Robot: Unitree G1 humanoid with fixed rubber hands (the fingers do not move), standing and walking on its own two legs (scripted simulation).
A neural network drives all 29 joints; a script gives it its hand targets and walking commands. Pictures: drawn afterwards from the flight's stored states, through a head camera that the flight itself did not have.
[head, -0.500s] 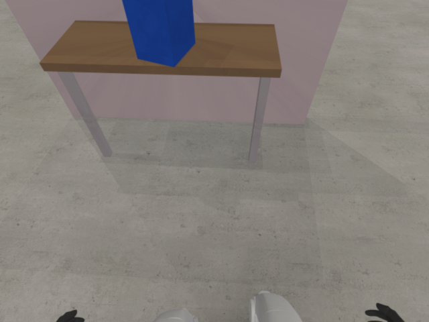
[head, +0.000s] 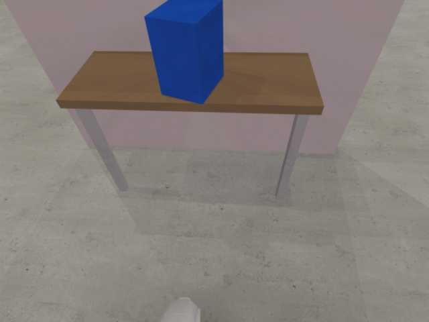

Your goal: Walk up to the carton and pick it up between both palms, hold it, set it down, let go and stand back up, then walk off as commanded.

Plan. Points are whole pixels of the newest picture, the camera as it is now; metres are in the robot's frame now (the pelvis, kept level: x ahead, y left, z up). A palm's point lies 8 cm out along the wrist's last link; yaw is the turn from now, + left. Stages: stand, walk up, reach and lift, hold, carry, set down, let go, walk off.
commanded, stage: walk up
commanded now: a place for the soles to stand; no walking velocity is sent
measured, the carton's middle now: (189, 50) +0.91 +0.16 +0.04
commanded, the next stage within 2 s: none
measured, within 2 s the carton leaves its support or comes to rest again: neither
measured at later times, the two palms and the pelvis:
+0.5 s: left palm (36, 263) +0.22 +0.41 -0.06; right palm (354, 289) +0.21 -0.24 -0.11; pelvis +0.16 +0.07 +0.01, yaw -3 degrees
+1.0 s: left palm (48, 199) +0.39 +0.48 -0.09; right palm (304, 239) +0.32 -0.16 -0.12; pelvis +0.30 +0.16 -0.01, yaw -5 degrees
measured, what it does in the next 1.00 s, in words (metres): walks ahead: right foot, then left foot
